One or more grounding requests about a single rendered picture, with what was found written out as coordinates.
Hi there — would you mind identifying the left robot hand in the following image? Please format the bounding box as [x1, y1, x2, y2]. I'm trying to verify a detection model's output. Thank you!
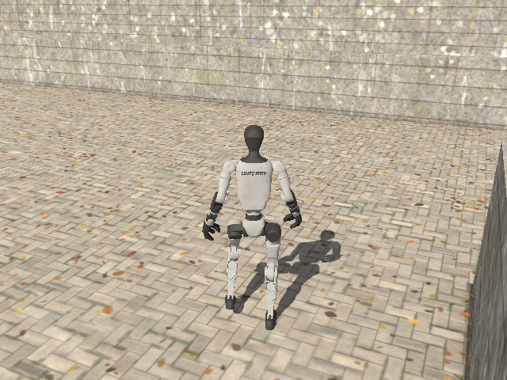
[202, 221, 220, 241]

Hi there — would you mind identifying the robot left foot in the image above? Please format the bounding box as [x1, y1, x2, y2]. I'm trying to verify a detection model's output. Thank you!
[225, 295, 236, 310]

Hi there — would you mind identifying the robot left forearm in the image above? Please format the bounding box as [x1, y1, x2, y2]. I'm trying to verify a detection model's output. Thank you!
[205, 192, 223, 226]

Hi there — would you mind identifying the robot right upper arm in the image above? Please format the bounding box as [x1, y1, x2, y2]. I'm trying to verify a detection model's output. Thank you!
[270, 159, 294, 203]

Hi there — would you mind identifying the right robot hand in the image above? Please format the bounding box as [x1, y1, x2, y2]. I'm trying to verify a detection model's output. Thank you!
[284, 214, 302, 229]

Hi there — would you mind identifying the robot right forearm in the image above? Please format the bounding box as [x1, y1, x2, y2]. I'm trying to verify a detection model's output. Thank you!
[286, 190, 300, 217]

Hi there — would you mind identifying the robot left upper arm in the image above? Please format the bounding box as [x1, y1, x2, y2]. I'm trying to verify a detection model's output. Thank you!
[215, 159, 238, 204]

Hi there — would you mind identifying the robot right thigh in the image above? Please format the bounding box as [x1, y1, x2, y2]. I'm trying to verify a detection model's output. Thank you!
[265, 222, 281, 281]

